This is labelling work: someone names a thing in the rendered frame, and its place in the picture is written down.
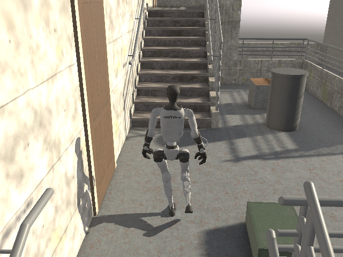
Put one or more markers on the stairs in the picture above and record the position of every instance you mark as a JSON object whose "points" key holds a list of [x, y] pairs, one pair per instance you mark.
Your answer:
{"points": [[186, 95]]}

